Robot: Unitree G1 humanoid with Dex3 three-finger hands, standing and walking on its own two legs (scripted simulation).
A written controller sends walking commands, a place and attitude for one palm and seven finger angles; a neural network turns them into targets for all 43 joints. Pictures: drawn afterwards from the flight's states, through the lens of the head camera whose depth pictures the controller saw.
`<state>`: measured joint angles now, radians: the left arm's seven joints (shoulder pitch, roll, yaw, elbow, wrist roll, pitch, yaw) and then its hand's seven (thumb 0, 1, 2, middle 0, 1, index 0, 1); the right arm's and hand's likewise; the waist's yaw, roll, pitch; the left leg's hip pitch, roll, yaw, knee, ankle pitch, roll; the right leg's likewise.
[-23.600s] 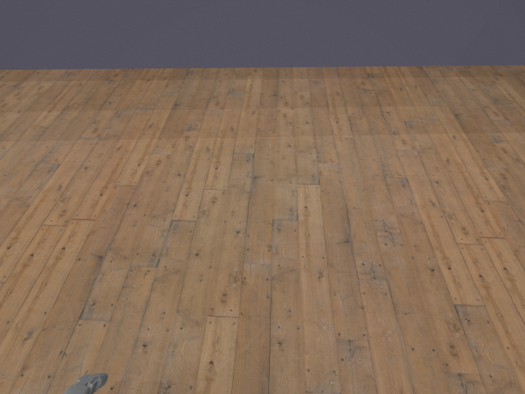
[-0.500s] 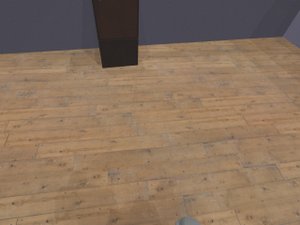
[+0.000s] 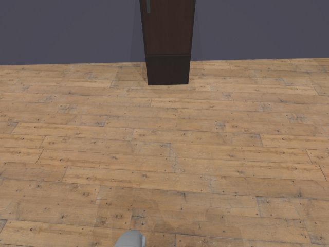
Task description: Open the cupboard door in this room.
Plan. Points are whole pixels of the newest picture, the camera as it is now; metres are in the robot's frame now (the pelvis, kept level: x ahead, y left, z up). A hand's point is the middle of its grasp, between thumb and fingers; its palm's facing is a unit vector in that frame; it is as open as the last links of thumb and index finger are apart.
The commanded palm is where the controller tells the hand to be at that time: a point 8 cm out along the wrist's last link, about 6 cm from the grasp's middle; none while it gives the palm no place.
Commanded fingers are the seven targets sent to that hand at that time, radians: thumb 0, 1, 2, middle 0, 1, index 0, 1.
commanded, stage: turn or walk to find it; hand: left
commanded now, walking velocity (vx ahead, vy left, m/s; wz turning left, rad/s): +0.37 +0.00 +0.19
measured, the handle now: out of the picture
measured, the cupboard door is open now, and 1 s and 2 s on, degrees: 0 0 0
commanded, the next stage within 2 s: stand and wait in 0.62 s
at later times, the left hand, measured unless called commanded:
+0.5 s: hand (91, 209) +0.25 +0.25 -0.17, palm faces +0.12 -0.98 -0.16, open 7.4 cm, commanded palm none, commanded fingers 0.00 0.90 0.90 -0.20 -0.30 -0.20 -0.30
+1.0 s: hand (121, 153) +0.46 +0.19 -0.16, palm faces +0.11 -0.96 -0.24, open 7.2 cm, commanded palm none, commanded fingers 0.00 0.90 0.90 -0.20 -0.30 -0.20 -0.30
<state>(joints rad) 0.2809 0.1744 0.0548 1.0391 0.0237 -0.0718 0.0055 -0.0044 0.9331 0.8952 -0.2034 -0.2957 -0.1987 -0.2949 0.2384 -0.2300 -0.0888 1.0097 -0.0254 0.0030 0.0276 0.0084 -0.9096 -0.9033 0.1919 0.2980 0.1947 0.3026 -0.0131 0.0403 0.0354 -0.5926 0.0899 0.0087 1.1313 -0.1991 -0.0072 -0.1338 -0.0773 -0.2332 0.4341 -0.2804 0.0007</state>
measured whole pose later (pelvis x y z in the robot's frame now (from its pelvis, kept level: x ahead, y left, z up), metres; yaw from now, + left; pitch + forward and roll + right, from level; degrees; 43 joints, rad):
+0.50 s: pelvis +0.22 +0.07 +0.00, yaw +3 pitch -1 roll +0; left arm 0.22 0.19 0.06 1.04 0.03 -0.01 -0.02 0.01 0.91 0.90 -0.20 -0.29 -0.19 -0.29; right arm 0.27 -0.18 -0.06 1.04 -0.01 -0.08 -0.01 -0.03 -0.95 -0.90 0.20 0.30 0.20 0.30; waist 0.02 -0.04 0.03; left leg -0.08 -0.02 0.15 0.35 -0.25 0.06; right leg -0.61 -0.16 -0.07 1.12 -0.19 0.05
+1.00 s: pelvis +0.40 +0.00 +0.00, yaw +4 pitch -2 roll +1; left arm 0.16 0.16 0.04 1.05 0.01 -0.04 0.02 -0.01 0.94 0.90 -0.20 -0.30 -0.20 -0.30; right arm 0.25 -0.17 -0.05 1.07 -0.01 0.00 -0.01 0.01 -0.91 -0.90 0.19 0.30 0.20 0.30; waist -0.01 0.05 0.08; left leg -0.42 0.08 0.03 0.96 -0.38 -0.04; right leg -0.29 -0.04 -0.17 0.48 -0.16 -0.07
